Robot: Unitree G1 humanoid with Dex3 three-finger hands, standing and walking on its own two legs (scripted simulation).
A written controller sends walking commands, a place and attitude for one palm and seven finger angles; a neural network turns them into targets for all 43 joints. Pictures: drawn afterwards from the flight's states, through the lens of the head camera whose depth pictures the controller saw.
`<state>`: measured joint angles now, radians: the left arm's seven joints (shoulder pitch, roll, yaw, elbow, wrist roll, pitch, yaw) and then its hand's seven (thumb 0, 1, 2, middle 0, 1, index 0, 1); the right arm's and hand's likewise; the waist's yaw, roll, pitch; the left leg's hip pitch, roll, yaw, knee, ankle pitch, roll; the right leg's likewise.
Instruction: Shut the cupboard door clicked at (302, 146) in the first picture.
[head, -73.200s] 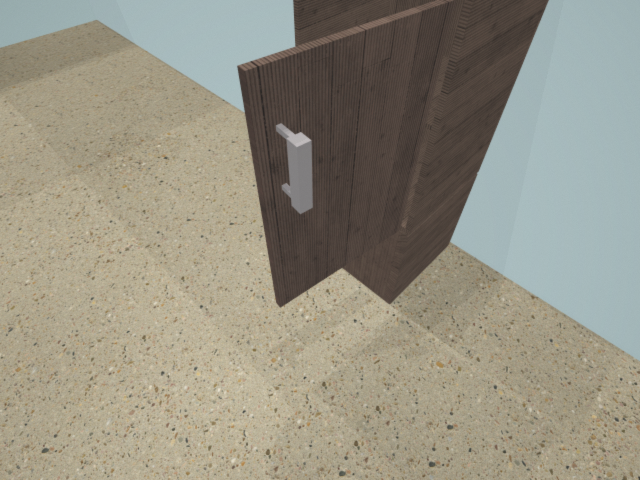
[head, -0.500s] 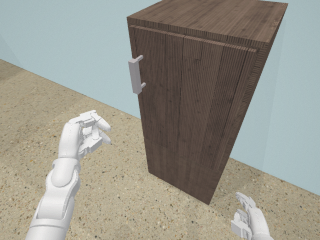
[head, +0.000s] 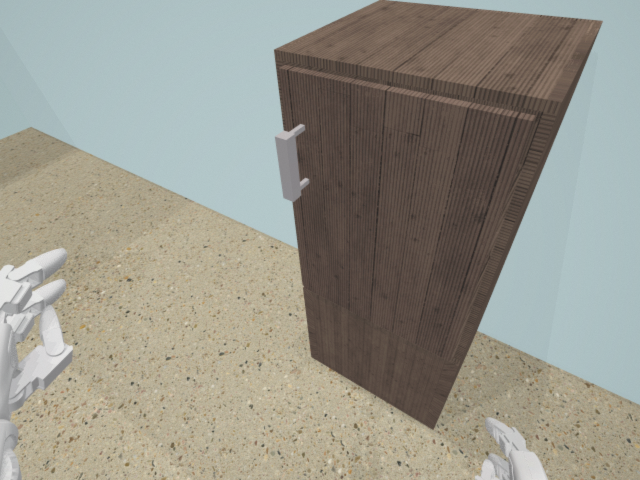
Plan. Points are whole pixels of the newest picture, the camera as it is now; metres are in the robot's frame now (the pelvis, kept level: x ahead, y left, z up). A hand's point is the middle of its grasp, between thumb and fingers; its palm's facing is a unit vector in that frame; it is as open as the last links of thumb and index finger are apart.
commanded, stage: draw the hand back to the body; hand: left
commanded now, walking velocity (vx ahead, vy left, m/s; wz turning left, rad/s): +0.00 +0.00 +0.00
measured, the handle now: (295, 162) +0.65 +0.13 +0.08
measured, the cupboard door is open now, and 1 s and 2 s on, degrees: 0 0 0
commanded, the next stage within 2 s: step back with the hand held close in 0.32 s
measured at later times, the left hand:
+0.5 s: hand (75, 347) +0.18 +0.26 +0.16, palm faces +0.46 -0.79 -0.41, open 7.4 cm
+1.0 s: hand (29, 390) +0.14 +0.28 +0.15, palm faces +0.41 -0.77 -0.49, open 7.4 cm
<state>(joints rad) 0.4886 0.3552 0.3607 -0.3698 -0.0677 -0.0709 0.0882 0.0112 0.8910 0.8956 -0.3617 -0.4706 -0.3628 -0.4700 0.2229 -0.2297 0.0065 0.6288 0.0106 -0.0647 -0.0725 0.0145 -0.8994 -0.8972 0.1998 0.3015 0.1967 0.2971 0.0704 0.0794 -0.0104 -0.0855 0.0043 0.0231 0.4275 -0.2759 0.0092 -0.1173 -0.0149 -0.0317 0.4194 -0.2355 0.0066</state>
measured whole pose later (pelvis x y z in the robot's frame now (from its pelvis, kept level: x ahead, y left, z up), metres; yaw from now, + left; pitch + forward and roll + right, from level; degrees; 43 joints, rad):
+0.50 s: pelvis -0.01 +0.00 +0.00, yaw +0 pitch -4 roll -1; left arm 0.45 0.34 0.36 -0.35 -0.06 -0.09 0.09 0.01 0.89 0.90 -0.21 -0.30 -0.21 -0.30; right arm 0.21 -0.22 0.02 0.62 0.01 -0.09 -0.08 0.01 -0.90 -0.90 0.20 0.30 0.20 0.30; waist 0.06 0.08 -0.01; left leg -0.11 0.02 0.02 0.45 -0.27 0.01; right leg -0.13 0.00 -0.03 0.42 -0.22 0.00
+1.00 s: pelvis -0.07 +0.02 -0.02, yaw -2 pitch +0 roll +0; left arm 0.54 0.42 0.43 -0.45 -0.03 -0.20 0.14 0.01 0.89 0.90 -0.21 -0.30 -0.21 -0.30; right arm 0.22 -0.22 -0.01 0.53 0.02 -0.01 -0.09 0.01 -0.90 -0.90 0.20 0.30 0.20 0.30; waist -0.01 0.01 0.00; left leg -0.34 -0.01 0.07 0.60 -0.26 0.05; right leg -0.38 -0.04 0.01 0.57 -0.19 0.04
